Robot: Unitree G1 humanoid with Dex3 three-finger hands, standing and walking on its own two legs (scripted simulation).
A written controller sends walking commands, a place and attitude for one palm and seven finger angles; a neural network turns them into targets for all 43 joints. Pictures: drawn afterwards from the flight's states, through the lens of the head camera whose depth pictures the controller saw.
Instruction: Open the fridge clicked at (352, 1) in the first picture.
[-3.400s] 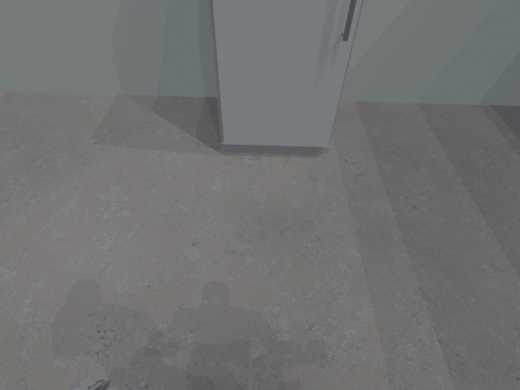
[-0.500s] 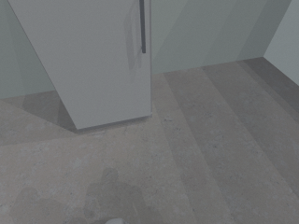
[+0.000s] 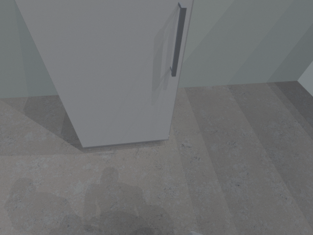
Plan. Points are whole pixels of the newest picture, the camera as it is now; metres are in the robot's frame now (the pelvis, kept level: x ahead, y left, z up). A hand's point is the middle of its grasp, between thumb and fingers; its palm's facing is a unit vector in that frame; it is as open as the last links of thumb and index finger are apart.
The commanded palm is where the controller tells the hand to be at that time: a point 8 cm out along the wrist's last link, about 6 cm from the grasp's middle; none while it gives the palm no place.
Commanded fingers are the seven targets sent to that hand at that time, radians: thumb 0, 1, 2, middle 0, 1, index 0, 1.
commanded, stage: turn to face it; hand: right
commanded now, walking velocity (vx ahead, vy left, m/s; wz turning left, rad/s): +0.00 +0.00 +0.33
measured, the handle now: (176, 43) +0.81 -0.03 +0.08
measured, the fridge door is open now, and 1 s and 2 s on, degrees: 0 0 0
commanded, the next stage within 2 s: take the last steps up to it in 0.28 s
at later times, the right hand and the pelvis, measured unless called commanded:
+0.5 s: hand out of the picture +0.13 -0.22 -0.17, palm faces -0.13 +0.97 -0.22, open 7.4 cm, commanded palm none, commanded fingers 0.00 -0.90 -0.90 0.20 0.30 0.20 0.30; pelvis +0.05 -0.04 +0.00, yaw +10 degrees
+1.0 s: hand out of the picture +0.14 -0.21 -0.19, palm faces -0.17 +0.98 -0.13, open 7.4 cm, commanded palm none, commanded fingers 0.00 -0.90 -0.90 0.20 0.30 0.20 0.30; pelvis +0.15 -0.04 -0.01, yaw +13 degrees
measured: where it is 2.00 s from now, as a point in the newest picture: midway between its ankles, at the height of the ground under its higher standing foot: (147, 220)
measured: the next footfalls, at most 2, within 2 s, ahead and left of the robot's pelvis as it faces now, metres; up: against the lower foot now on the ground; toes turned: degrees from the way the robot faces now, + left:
right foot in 0.14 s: +0.13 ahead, -0.13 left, +0.00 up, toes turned -4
left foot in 0.56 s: +0.06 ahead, +0.10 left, +0.00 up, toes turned +16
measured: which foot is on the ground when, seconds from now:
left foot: down 0.00-0.16, up 0.18-0.54, down 0.56-0.90, up 0.92-1.00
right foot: up 0.00-0.12, down 0.14-0.56, up 0.58-0.88, down 0.90-1.00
